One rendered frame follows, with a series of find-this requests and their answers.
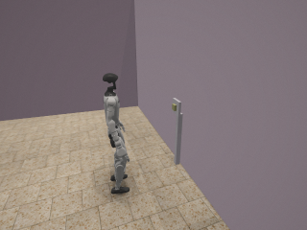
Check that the button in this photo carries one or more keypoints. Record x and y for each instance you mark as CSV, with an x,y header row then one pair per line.
x,y
174,107

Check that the right robot hand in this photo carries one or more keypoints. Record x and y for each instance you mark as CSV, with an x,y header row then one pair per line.
x,y
122,152

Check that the robot right forearm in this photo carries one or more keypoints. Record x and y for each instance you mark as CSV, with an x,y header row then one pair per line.
x,y
113,131

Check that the right robot upper arm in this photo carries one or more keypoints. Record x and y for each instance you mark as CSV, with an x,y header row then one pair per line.
x,y
110,109

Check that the left robot hand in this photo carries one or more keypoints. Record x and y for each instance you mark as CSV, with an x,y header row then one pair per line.
x,y
120,125

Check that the robot right thigh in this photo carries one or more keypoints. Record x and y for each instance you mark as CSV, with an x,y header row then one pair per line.
x,y
123,145

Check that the robot left thigh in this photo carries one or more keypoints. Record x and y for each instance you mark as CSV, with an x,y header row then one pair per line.
x,y
122,136

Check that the panel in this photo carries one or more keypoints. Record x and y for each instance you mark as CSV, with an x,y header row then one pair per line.
x,y
179,117

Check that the robot thigh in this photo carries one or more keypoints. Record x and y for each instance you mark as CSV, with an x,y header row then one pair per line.
x,y
122,136
123,145

